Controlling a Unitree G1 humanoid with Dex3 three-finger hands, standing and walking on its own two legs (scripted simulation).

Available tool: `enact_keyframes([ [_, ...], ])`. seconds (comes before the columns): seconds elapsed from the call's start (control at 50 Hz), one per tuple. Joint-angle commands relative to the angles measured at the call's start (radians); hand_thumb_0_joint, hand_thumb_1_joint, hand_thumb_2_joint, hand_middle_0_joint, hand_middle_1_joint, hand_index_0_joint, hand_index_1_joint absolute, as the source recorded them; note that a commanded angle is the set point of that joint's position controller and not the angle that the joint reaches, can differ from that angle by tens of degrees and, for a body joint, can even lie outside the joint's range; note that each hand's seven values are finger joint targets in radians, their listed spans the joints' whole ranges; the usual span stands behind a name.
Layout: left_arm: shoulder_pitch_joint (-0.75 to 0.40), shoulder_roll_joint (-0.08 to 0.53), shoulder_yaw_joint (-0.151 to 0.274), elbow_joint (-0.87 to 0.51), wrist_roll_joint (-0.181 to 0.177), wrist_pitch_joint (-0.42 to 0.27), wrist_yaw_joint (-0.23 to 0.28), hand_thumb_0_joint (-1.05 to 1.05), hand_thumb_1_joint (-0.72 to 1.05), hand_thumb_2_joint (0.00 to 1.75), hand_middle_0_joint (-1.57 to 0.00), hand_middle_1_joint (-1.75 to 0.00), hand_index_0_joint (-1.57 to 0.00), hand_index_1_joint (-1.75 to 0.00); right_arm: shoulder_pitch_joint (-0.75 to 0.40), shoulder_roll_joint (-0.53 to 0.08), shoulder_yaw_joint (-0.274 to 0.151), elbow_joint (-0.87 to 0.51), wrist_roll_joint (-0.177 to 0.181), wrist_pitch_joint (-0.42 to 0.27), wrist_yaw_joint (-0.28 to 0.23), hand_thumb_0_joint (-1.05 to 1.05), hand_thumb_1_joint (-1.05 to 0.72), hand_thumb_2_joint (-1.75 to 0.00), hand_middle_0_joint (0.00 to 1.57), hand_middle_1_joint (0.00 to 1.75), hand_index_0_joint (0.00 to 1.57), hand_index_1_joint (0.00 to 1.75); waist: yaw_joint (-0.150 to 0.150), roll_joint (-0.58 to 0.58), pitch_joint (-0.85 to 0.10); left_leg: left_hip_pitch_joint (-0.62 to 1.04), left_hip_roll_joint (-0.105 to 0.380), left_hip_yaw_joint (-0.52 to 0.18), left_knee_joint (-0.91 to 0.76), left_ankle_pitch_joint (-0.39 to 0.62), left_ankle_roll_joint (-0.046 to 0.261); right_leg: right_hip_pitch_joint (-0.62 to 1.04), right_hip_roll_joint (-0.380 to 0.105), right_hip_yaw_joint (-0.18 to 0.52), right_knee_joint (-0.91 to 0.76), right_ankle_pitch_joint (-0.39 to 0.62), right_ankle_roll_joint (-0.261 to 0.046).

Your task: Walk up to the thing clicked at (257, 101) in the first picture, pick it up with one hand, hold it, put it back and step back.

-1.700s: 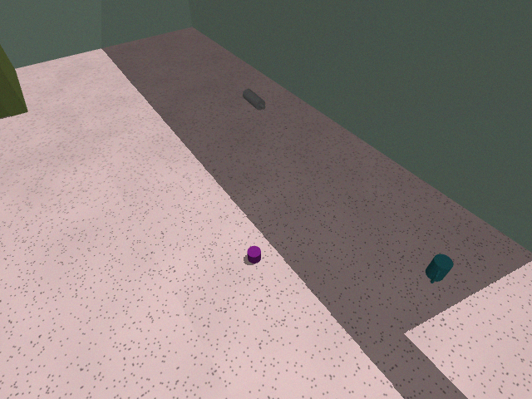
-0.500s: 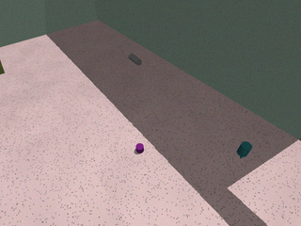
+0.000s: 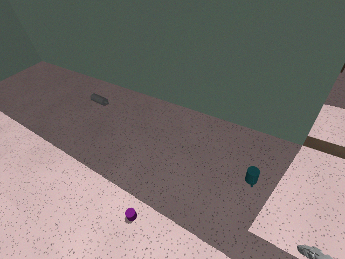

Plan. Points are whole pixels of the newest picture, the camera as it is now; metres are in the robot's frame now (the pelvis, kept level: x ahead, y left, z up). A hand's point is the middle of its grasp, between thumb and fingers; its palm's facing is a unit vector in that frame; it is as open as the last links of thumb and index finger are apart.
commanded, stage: walk up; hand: left
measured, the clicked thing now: (100, 100) +1.78 +0.85 -0.72
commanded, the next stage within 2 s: none
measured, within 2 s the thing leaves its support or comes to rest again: neither
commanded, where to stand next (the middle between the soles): +1.35 +0.91 m, yaw -42 degrees
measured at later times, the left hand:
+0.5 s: hand (70, 170) +0.47 +0.41 -0.12, palm faces -0.32 -0.82 -0.47, open 7.4 cm
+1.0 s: hand (59, 139) +0.63 +0.51 -0.11, palm faces -0.31 -0.78 -0.55, open 7.4 cm
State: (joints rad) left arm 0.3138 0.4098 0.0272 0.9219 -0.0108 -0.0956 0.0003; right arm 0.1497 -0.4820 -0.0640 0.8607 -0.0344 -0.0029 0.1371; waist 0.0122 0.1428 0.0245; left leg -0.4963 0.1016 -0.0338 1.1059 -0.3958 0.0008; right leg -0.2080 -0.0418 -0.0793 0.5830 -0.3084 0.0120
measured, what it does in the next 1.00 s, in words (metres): walks ahead, turning right: left foot, then right foot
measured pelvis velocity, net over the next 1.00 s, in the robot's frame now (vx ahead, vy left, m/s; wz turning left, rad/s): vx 0.49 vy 0.23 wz -0.37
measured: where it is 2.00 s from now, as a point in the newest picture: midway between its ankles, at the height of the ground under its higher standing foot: (123, 176)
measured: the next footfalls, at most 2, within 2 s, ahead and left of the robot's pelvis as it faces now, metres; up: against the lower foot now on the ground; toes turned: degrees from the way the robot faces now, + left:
left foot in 0.24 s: +0.33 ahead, +0.23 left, +0.00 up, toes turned -2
right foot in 0.66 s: +0.47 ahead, +0.06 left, +0.00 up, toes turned -25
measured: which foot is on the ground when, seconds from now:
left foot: up 0.00-0.22, down 0.24-0.66, up 0.68-1.00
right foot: down 0.00-0.24, up 0.26-0.64, down 0.66-1.00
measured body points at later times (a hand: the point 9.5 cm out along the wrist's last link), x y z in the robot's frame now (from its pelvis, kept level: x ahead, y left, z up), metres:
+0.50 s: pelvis +0.27 +0.16 +0.01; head +0.30 +0.15 +0.46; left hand +0.49 +0.45 -0.09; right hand +0.18 -0.16 -0.09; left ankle +0.29 +0.23 -0.72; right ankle +0.30 +0.02 -0.66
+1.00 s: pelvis +0.49 +0.23 +0.00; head +0.48 +0.19 +0.45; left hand +0.64 +0.55 -0.07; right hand +0.49 -0.12 -0.12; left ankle +0.65 +0.39 -0.68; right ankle +0.43 +0.07 -0.72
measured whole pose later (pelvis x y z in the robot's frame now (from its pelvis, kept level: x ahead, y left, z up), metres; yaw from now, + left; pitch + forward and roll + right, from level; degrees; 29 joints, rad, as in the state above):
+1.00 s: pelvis +0.49 +0.23 +0.00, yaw -21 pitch -2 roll -2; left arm 0.35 0.41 0.05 0.94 0.03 -0.10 0.05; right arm 0.19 -0.49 -0.12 0.78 -0.06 0.06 0.14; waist 0.00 0.14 0.04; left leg -0.58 0.19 -0.08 0.93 -0.26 -0.03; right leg -0.25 -0.07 -0.05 0.59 -0.31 0.02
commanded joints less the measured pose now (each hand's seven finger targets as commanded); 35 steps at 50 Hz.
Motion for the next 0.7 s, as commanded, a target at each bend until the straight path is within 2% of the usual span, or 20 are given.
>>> enact_keyframes([
  [0.0, -0.133, 0.385, 0.097, -0.102, 0.005, -0.037, 0.032, 0.00, 0.90, 0.90, -0.20, -0.30, -0.20, -0.30, -0.014, -0.192, -0.078, -0.108, 0.015, -0.002, 0.028, 0.00, -0.90, -0.90, 0.20, 0.30, 0.20, 0.30, -0.070, -0.297, 0.072, -0.062, 0.062, -0.031, -0.126, 0.177, -0.020, -0.153, -0.194, 0.257, -0.411, -0.226, -0.185],
  [0.06, -0.124, 0.410, 0.103, -0.104, 0.012, -0.048, 0.030, 0.00, 0.90, 0.90, -0.20, -0.30, -0.20, -0.30, -0.065, -0.181, -0.089, -0.148, 0.003, 0.015, 0.047, 0.00, -0.90, -0.90, 0.20, 0.30, 0.20, 0.30, -0.067, -0.306, 0.087, 0.012, 0.062, 0.010, -0.223, 0.281, -0.043, -0.282, -0.176, 0.211, -0.428, -0.258, -0.183],
  [0.12, -0.123, 0.400, 0.108, -0.090, 0.025, -0.049, 0.032, 0.00, 0.90, 0.90, -0.20, -0.30, -0.20, -0.30, -0.067, -0.160, -0.101, -0.160, -0.002, 0.005, 0.049, 0.00, -0.90, -0.90, 0.20, 0.30, 0.20, 0.30, -0.085, -0.222, 0.056, 0.171, 0.055, 0.034, -0.354, 0.373, -0.032, -0.298, -0.162, 0.145, -0.357, -0.131, -0.156],
  [0.16, -0.129, 0.394, 0.109, -0.079, 0.026, -0.039, 0.035, 0.00, 0.90, 0.90, -0.20, -0.30, -0.20, -0.30, 0.012, -0.153, -0.111, -0.138, -0.006, 0.000, 0.041, 0.00, -0.90, -0.90, 0.20, 0.30, 0.20, 0.30, -0.119, -0.216, 0.007, 0.263, 0.023, 0.089, -0.393, 0.306, -0.022, -0.261, -0.180, 0.138, -0.247, -0.018, -0.156],
  [0.18, -0.136, 0.387, 0.106, -0.080, 0.027, -0.032, 0.038, 0.00, 0.90, 0.90, -0.20, -0.30, -0.20, -0.30, 0.071, -0.163, -0.121, -0.122, -0.010, 0.000, 0.036, 0.00, -0.90, -0.90, 0.20, 0.30, 0.20, 0.30, -0.157, -0.188, -0.021, 0.357, -0.001, 0.104, -0.421, 0.244, -0.012, -0.295, -0.183, 0.136, -0.131, 0.060, -0.151],
  [0.2, -0.123, 0.343, 0.093, -0.082, 0.036, -0.025, 0.042, 0.00, 0.90, 0.90, -0.20, -0.30, -0.20, -0.30, 0.218, -0.196, -0.141, -0.076, -0.015, -0.008, 0.020, 0.00, -0.90, -0.90, 0.20, 0.30, 0.20, 0.30, -0.223, -0.053, -0.099, 0.519, -0.030, 0.082, -0.456, 0.127, 0.008, -0.337, -0.126, 0.101, 0.168, 0.111, -0.125],
  [0.22, -0.050, 0.231, 0.059, -0.069, 0.040, -0.016, 0.046, 0.00, 0.90, 0.90, -0.20, -0.30, -0.20, -0.30, 0.365, -0.259, -0.163, -0.039, -0.030, -0.020, -0.005, 0.00, -0.90, -0.90, 0.20, 0.30, 0.20, 0.30, -0.269, 0.184, -0.131, 0.658, 0.047, -0.092, -0.600, -0.128, 0.024, -0.498, -0.020, 0.065, 0.522, -0.109, -0.074],
  [0.24, -0.010, 0.155, 0.025, -0.074, 0.026, -0.009, 0.049, 0.00, 0.90, 0.90, -0.20, -0.30, -0.20, -0.30, 0.345, -0.324, -0.173, -0.057, -0.026, -0.036, -0.030, 0.00, -0.90, -0.90, 0.20, 0.30, 0.20, 0.30, -0.239, 0.356, -0.111, 0.641, 0.232, -0.398, -0.781, -0.316, 0.020, -0.641, 0.088, 0.098, 0.749, -0.264, -0.067],
  [0.26, 0.090, 0.194, 0.024, -0.060, 0.007, -0.011, 0.066, 0.00, 0.90, 0.90, -0.20, -0.30, -0.20, -0.30, 0.172, -0.380, -0.178, -0.096, 0.011, -0.045, -0.047, 0.00, -0.90, -0.90, 0.20, 0.30, 0.20, 0.30, -0.117, 0.313, -0.135, 0.598, 0.320, -0.658, -0.960, -0.323, 0.075, -0.645, 0.064, 0.163, 0.843, -0.187, -0.101],
  [0.28, 0.093, 0.218, 0.024, -0.039, 0.015, -0.015, 0.071, 0.00, 0.90, 0.90, -0.20, -0.30, -0.20, -0.30, 0.063, -0.365, -0.182, -0.118, 0.026, -0.042, -0.055, 0.00, -0.90, -0.90, 0.20, 0.30, 0.20, 0.30, -0.074, 0.240, -0.121, 0.470, 0.330, -0.664, -1.003, -0.349, 0.103, -0.588, -0.019, 0.196, 0.867, -0.105, -0.109],
  [0.32, 0.017, 0.291, 0.056, 0.006, -0.013, -0.009, 0.050, 0.00, 0.90, 0.90, -0.20, -0.30, -0.20, -0.30, 0.016, -0.237, -0.146, -0.142, -0.001, -0.050, -0.056, 0.00, -0.90, -0.90, 0.20, 0.30, 0.20, 0.30, -0.069, 0.081, -0.068, 0.323, 0.192, -0.288, -0.904, -0.121, 0.007, -0.482, -0.069, 0.204, 0.715, 0.046, -0.081],
  [0.36, 0.031, 0.302, 0.072, 0.023, -0.027, 0.008, 0.040, 0.00, 0.90, 0.90, -0.20, -0.30, -0.20, -0.30, 0.047, -0.179, -0.125, -0.121, 0.000, -0.054, -0.057, 0.00, -0.90, -0.90, 0.20, 0.30, 0.20, 0.30, -0.057, 0.061, -0.064, 0.334, 0.141, -0.099, -0.826, 0.097, 0.018, -0.435, -0.078, 0.156, 0.563, 0.085, -0.057],
  [0.42, -0.040, 0.247, 0.059, -0.003, -0.017, 0.017, 0.030, 0.00, 0.90, 0.90, -0.20, -0.30, -0.20, -0.30, 0.132, -0.132, -0.117, -0.108, -0.012, -0.062, -0.062, 0.00, -0.90, -0.90, 0.20, 0.30, 0.20, 0.30, -0.082, -0.022, -0.068, 0.429, 0.135, -0.011, -0.815, 0.386, 0.060, -0.440, -0.047, 0.112, 0.444, 0.059, -0.032],
  [0.48, -0.136, 0.209, 0.051, -0.050, -0.014, 0.022, 0.029, 0.00, 0.90, 0.90, -0.20, -0.30, -0.20, -0.30, 0.146, -0.141, -0.119, -0.116, -0.026, -0.054, -0.063, 0.00, -0.90, -0.90, 0.20, 0.30, 0.20, 0.30, -0.100, -0.008, -0.020, 0.424, 0.141, 0.049, -0.838, 0.543, 0.079, -0.417, -0.031, 0.040, 0.254, 0.063, -0.030],
  [0.56, -0.135, 0.192, 0.056, -0.052, -0.020, 0.027, 0.030, 0.00, 0.90, 0.90, -0.20, -0.30, -0.20, -0.30, 0.091, -0.132, -0.114, -0.162, -0.037, -0.033, -0.057, 0.00, -0.90, -0.90, 0.20, 0.30, 0.20, 0.30, -0.076, -0.044, -0.018, 0.313, 0.115, 0.135, -0.789, 0.468, 0.067, -0.165, -0.009, -0.051, 0.070, 0.214, -0.047],
  [0.58, -0.083, 0.191, 0.062, -0.037, -0.018, 0.028, 0.034, 0.00, 0.90, 0.90, -0.20, -0.30, -0.20, -0.30, 0.070, -0.135, -0.114, -0.172, -0.032, -0.028, -0.057, 0.00, -0.90, -0.90, 0.20, 0.30, 0.20, 0.30, -0.044, -0.069, -0.043, 0.283, 0.117, 0.143, -0.713, 0.505, 0.063, -0.067, -0.004, -0.044, 0.032, 0.227, -0.058],
  [0.62, 0.093, 0.244, 0.101, 0.014, -0.004, 0.031, 0.054, 0.00, 0.90, 0.90, -0.20, -0.30, -0.20, -0.30, 0.054, -0.126, -0.106, -0.195, -0.032, -0.021, -0.056, 0.00, -0.90, -0.90, 0.20, 0.30, 0.20, 0.30, 0.052, -0.169, -0.130, 0.129, 0.039, 0.210, -0.452, 0.590, -0.008, 0.262, 0.006, -0.050, -0.066, 0.197, -0.092],
  [0.64, 0.206, 0.297, 0.126, 0.033, 0.001, 0.029, 0.068, 0.00, 0.90, 0.90, -0.20, -0.30, -0.20, -0.30, 0.092, -0.098, -0.094, -0.197, -0.030, -0.018, -0.058, 0.00, -0.90, -0.90, 0.20, 0.30, 0.20, 0.30, 0.111, -0.284, -0.185, -0.052, -0.008, 0.188, -0.225, 0.291, -0.046, 0.454, -0.085, 0.116, -0.101, 0.100, -0.137],
  [0.66, 0.210, 0.358, 0.139, 0.007, 0.009, 0.030, 0.083, 0.00, 0.90, 0.90, -0.20, -0.30, -0.20, -0.30, 0.171, -0.069, -0.079, -0.194, -0.031, -0.009, -0.059, 0.00, -0.90, -0.90, 0.20, 0.30, 0.20, 0.30, 0.086, -0.402, -0.212, -0.254, -0.074, 0.112, 0.002, -0.174, -0.074, 0.526, -0.349, 0.537, -0.180, -0.138, -0.238],
  [0.68, 0.117, 0.366, 0.130, -0.038, 0.005, 0.031, 0.092, 0.00, 0.90, 0.90, -0.20, -0.30, -0.20, -0.30, 0.206, -0.147, -0.094, -0.171, -0.044, 0.008, -0.063, 0.00, -0.90, -0.90, 0.20, 0.30, 0.20, 0.30, 0.045, -0.221, -0.148, -0.290, -0.031, -0.046, 0.089, -0.174, -0.093, 0.381, -0.426, 0.675, -0.246, -0.323, -0.295],
])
